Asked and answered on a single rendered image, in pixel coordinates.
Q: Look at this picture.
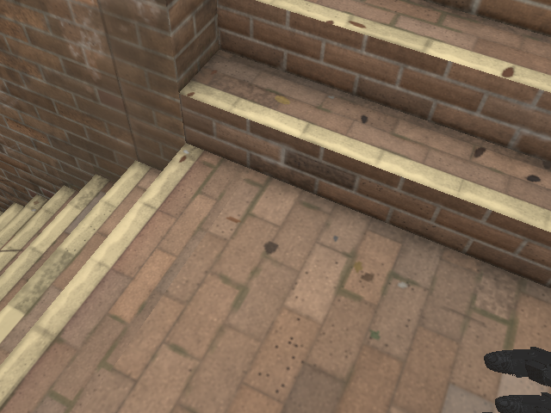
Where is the robot right hand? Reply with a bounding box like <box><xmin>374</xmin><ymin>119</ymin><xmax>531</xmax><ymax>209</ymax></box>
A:
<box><xmin>482</xmin><ymin>347</ymin><xmax>551</xmax><ymax>413</ymax></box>

